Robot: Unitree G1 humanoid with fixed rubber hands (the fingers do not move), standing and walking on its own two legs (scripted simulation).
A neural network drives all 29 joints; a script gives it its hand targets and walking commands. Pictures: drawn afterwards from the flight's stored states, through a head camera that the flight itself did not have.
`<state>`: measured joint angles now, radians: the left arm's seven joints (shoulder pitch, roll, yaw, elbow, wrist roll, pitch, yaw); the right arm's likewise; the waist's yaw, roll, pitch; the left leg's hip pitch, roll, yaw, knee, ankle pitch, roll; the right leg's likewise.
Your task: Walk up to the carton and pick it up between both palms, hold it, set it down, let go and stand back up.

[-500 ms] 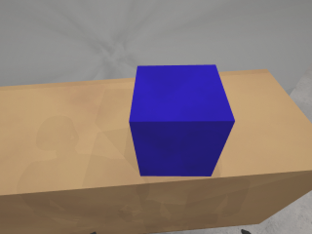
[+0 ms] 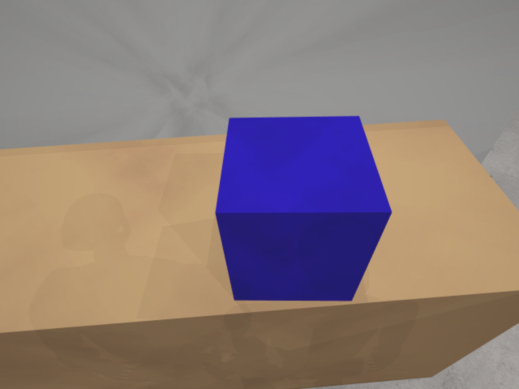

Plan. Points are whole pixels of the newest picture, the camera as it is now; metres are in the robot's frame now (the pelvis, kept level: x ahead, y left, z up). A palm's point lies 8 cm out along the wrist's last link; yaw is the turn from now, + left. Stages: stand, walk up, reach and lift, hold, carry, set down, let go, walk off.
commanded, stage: stand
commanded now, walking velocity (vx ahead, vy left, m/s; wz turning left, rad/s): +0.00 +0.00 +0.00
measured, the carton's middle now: (293, 213) +0.39 -0.03 +0.06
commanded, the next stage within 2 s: none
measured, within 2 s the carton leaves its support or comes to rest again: neither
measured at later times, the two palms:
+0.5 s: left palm out of the picture +0.01 +0.21 -0.14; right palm out of the picture +0.01 -0.21 -0.14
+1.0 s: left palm out of the picture -0.02 +0.20 -0.14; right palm out of the picture -0.02 -0.19 -0.14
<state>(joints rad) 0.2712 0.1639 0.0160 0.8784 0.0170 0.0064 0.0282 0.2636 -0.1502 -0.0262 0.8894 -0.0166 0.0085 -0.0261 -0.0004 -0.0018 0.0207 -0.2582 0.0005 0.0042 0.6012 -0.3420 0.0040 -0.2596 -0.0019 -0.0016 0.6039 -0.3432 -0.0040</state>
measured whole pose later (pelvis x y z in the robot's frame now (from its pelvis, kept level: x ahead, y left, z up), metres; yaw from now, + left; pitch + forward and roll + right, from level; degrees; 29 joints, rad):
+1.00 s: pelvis +0.00 +0.00 +0.01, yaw +0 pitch -3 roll +0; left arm 0.28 0.10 0.01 1.17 0.01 0.00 0.05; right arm 0.28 -0.09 -0.01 1.17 -0.01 0.00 -0.05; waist 0.00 0.00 0.07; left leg -0.13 0.00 0.01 0.46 -0.27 0.00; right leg -0.14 0.00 0.00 0.46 -0.27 0.00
